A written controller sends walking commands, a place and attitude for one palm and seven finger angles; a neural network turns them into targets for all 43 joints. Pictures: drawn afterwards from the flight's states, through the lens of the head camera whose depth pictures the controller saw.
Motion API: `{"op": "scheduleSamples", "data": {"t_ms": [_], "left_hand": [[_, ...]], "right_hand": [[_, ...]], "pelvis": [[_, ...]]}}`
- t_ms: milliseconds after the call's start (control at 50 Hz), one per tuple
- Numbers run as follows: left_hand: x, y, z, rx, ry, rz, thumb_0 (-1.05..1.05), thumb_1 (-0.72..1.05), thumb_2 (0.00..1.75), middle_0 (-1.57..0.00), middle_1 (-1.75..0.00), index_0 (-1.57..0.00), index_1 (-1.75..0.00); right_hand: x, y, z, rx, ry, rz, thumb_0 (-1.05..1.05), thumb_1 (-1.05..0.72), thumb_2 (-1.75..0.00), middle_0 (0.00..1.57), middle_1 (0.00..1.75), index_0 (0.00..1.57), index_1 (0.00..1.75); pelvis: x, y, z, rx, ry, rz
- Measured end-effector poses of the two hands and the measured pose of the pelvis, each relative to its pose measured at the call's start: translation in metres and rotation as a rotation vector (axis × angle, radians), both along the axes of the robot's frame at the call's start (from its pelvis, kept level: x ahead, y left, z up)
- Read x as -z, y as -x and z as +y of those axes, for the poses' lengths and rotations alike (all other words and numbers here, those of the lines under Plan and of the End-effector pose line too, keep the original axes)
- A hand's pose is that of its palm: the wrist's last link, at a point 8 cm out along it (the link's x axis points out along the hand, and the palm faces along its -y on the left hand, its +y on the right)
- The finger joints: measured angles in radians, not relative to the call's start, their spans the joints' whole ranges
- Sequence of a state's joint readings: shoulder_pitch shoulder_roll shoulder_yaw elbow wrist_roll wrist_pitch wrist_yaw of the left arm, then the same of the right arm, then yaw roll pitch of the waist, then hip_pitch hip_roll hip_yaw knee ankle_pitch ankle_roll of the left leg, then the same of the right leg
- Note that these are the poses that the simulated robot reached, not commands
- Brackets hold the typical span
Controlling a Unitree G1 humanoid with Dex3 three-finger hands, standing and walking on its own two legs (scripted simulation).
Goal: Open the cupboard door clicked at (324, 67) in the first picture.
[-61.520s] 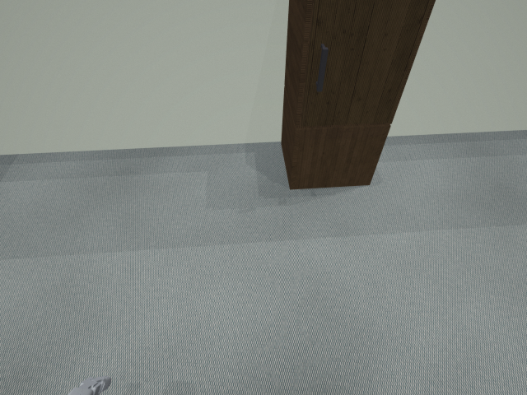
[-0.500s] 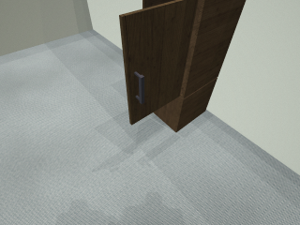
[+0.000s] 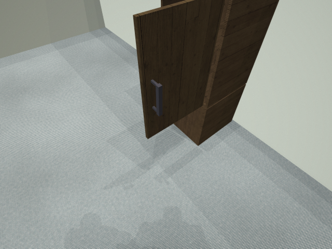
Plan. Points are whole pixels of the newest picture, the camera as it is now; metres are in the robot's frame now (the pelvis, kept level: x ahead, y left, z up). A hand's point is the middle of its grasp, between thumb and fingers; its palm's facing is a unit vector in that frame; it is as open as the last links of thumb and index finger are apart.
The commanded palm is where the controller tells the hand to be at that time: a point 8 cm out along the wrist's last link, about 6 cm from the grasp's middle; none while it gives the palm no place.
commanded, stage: look to check the result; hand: left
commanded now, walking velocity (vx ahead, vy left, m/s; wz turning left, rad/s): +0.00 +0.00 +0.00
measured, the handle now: (156, 98) +0.68 +0.08 -0.08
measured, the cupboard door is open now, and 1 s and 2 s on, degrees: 89 89 89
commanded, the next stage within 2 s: stand and wait in 0.10 s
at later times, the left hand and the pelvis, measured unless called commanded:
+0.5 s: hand out of the picture +0.05 +0.21 -0.17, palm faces +0.00 -0.97 -0.26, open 7.4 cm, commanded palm none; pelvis +0.01 +0.00 +0.00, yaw +0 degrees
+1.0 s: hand out of the picture +0.06 +0.22 -0.17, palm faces -0.01 -0.96 -0.28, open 7.4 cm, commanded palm none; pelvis +0.01 +0.00 +0.00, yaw +0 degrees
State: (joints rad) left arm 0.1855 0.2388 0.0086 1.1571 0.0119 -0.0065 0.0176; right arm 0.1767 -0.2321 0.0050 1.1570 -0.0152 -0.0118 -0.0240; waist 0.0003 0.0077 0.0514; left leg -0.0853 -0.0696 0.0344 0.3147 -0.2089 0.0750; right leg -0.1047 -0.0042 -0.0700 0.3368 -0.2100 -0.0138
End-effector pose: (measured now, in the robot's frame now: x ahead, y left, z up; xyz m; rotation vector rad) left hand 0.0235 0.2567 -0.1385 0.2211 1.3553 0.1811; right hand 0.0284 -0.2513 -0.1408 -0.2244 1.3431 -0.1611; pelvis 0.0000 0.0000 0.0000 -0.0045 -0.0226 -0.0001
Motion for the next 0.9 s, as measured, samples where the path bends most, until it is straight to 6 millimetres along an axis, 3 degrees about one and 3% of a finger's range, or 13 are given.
{"op": "scheduleSamples", "data": {"t_ms": [240,900], "left_hand": [[0.002,-0.016,-0.003,0.007,0.014,-0.026,0.01,0.91,0.90,-0.20,-0.30,-0.20,-0.30],[-0.004,-0.028,0.007,0.018,-0.016,-0.039,0.01,0.91,0.90,-0.20,-0.30,-0.20,-0.30]], "right_hand": [[-0.004,-0.018,-0.004,-0.012,0.018,-0.029,0.01,-0.90,-0.90,0.20,0.30,0.20,0.30],[-0.005,-0.017,-0.015,-0.010,0.031,-0.010,0.01,-0.90,-0.90,0.20,0.30,0.20,0.30]], "pelvis": [[0.000,-0.006,0.001,-0.002,-0.001,0.000],[-0.001,-0.010,-0.001,-0.004,-0.003,-0.001]]}}
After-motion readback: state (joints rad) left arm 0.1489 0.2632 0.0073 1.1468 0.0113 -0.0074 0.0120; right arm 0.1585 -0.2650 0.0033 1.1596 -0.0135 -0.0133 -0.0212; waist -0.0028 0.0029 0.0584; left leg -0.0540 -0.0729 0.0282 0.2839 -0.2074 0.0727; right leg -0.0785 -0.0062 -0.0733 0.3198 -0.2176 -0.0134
